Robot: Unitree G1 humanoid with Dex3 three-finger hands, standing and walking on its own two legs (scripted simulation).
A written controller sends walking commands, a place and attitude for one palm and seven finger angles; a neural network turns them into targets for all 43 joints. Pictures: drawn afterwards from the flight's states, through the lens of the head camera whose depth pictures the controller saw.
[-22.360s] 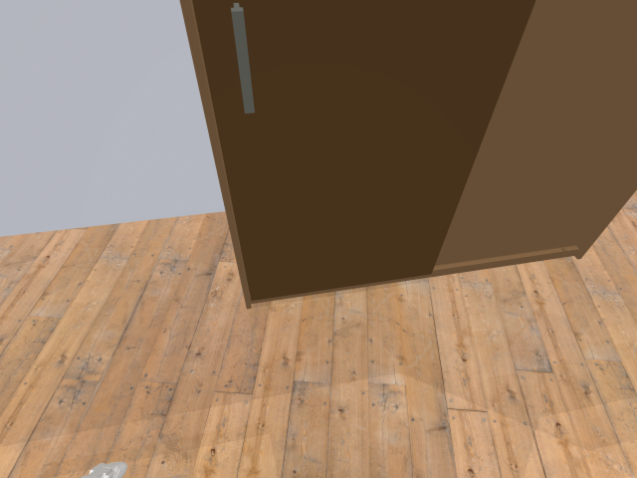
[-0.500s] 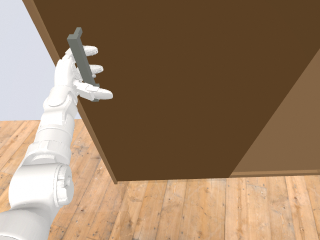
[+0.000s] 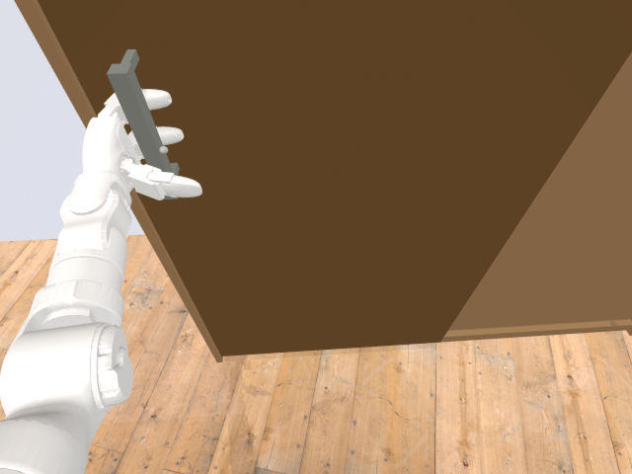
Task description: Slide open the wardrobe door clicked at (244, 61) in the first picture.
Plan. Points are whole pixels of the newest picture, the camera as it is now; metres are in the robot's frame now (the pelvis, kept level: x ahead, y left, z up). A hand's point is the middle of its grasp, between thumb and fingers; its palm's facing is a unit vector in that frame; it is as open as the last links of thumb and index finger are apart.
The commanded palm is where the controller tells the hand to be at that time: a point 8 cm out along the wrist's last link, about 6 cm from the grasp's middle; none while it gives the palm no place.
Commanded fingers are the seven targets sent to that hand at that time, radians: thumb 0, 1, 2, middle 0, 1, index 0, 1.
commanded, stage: grip the handle and tug to test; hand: left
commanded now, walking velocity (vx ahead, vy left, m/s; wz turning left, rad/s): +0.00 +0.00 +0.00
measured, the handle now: (152, 131) +0.51 +0.21 +0.16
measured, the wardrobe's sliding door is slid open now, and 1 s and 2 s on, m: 0.00 0.00 0.01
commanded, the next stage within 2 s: tug the door sideways, standing still in 1.46 s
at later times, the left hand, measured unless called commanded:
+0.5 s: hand (162, 149) +0.47 +0.19 +0.16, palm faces +0.06 -1.00 +0.00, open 9.2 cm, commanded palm +0.44 +0.23 +0.16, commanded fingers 0.00 0.62 0.78 -0.42 -1.36 -0.42 -1.36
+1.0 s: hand (164, 148) +0.47 +0.18 +0.17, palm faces +0.06 -1.00 +0.00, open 5.3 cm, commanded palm +0.44 +0.23 +0.16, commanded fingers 0.00 0.90 0.90 -0.45 -1.40 -0.45 -1.40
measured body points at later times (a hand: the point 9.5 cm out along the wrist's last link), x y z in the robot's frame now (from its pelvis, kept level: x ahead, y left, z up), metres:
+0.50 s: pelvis +0.00 +0.01 +0.00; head +0.04 +0.01 +0.45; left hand +0.46 +0.24 +0.17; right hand +0.08 -0.25 -0.11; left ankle -0.02 +0.10 -0.73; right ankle +0.03 -0.08 -0.73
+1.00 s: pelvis +0.01 +0.01 +0.00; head +0.04 +0.01 +0.45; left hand +0.46 +0.24 +0.17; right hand +0.08 -0.25 -0.11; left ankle -0.02 +0.10 -0.73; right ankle +0.03 -0.08 -0.73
